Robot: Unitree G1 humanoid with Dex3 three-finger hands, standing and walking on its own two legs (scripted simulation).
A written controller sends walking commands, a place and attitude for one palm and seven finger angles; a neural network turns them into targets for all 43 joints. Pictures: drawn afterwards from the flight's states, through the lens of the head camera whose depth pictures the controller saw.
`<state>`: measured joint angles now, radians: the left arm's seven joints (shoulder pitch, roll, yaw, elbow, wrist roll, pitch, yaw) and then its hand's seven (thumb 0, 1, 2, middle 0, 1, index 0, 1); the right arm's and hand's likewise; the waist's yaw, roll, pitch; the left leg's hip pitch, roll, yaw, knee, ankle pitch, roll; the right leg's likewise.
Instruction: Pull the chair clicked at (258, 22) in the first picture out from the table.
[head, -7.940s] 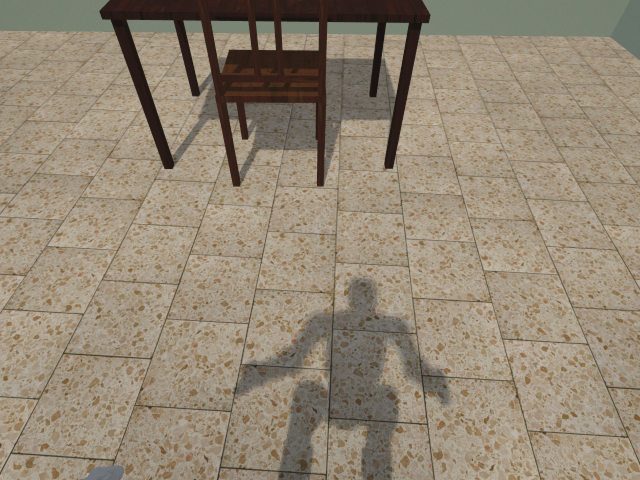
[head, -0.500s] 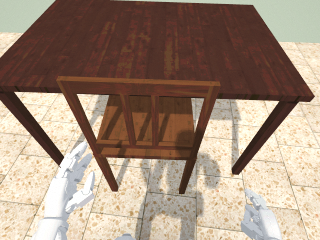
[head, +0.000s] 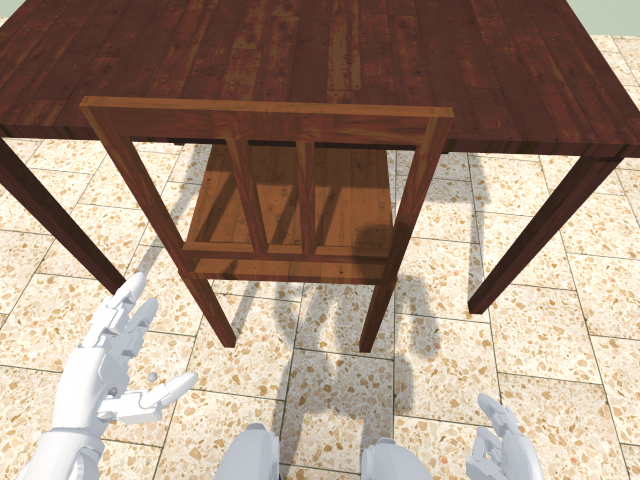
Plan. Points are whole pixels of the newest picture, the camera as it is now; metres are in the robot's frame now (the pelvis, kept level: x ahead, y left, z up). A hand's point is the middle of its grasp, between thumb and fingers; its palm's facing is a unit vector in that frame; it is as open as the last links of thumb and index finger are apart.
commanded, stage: raise the hand toward the chair's back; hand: left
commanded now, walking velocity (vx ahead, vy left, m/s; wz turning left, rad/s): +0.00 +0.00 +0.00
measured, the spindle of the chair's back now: (250, 202) +0.50 +0.12 +0.00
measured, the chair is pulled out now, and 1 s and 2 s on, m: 0.00 0.00 0.00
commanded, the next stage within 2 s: aim the fingers beside a spindle in 1.30 s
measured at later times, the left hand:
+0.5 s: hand (119, 366) +0.24 +0.23 +0.04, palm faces +0.00 -1.00 -0.05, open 16.4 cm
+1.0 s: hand (114, 342) +0.26 +0.24 +0.05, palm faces -0.02 -1.00 -0.07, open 16.9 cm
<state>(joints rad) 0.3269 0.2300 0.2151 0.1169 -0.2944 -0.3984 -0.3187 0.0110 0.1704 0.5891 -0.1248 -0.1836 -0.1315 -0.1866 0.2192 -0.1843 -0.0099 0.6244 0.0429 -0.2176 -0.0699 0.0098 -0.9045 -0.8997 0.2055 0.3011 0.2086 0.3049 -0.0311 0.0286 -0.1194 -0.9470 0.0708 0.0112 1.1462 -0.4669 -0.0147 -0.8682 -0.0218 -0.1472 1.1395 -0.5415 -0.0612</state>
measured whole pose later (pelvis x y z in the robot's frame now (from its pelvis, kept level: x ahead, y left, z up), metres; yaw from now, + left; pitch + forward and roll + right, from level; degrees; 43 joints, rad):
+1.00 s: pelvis +0.02 +0.03 +0.02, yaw +0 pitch +15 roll -2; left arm 0.28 0.27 0.23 0.12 -0.27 -0.40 -0.29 -0.01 -0.49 0.30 -0.06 -0.08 -0.06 -0.08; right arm 0.24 -0.25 -0.01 0.56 0.04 -0.19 -0.04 0.01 -0.91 -0.90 0.20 0.30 0.21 0.30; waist -0.03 0.03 -0.11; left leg -0.86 0.04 0.03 1.06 -0.46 0.03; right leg -0.77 -0.04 -0.13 1.02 -0.50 -0.01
